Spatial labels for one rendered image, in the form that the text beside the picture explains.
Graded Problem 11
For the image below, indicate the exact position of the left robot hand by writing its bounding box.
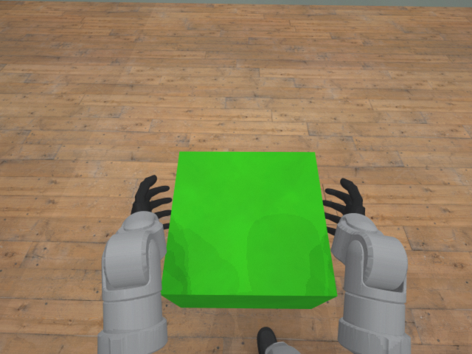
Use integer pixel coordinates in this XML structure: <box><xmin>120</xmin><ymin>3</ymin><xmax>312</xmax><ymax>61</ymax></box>
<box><xmin>131</xmin><ymin>175</ymin><xmax>172</xmax><ymax>229</ymax></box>

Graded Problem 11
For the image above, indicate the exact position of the right robot forearm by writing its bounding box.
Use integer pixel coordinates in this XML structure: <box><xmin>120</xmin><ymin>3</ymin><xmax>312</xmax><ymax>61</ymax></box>
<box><xmin>331</xmin><ymin>213</ymin><xmax>411</xmax><ymax>354</ymax></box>

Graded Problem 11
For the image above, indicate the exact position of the left robot forearm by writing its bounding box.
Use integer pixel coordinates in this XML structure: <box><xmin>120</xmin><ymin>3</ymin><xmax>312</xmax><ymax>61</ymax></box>
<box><xmin>97</xmin><ymin>211</ymin><xmax>168</xmax><ymax>354</ymax></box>

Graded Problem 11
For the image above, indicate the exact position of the right robot hand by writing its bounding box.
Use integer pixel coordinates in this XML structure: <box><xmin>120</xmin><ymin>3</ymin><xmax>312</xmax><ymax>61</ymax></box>
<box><xmin>323</xmin><ymin>178</ymin><xmax>365</xmax><ymax>235</ymax></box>

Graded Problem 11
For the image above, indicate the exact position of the carton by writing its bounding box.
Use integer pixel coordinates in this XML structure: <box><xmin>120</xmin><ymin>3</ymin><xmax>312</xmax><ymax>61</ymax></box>
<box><xmin>160</xmin><ymin>151</ymin><xmax>337</xmax><ymax>309</ymax></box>

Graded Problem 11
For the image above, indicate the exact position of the right robot foot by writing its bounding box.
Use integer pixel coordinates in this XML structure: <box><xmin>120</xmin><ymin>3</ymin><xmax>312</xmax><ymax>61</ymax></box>
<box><xmin>257</xmin><ymin>327</ymin><xmax>277</xmax><ymax>354</ymax></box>

